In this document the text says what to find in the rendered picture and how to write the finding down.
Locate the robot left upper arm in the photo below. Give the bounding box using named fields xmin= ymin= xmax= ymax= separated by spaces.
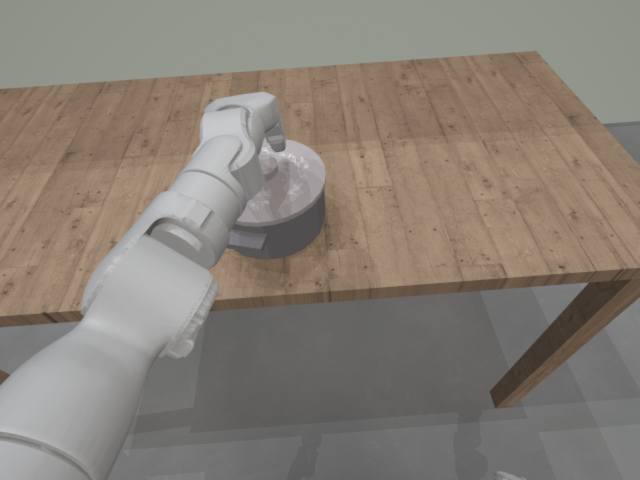
xmin=0 ymin=234 xmax=219 ymax=480

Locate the left robot hand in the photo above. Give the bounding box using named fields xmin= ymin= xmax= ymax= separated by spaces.
xmin=204 ymin=92 xmax=286 ymax=182

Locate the knob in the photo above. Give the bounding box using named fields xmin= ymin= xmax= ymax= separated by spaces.
xmin=258 ymin=155 xmax=278 ymax=181

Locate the lid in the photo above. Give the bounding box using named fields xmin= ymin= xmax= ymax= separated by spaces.
xmin=235 ymin=139 xmax=326 ymax=227

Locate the table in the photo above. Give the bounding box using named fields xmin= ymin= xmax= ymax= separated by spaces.
xmin=0 ymin=51 xmax=640 ymax=408

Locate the left robot forearm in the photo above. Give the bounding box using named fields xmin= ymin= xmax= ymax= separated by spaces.
xmin=81 ymin=101 xmax=265 ymax=316

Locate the pot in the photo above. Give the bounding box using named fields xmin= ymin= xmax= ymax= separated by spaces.
xmin=227 ymin=190 xmax=326 ymax=260

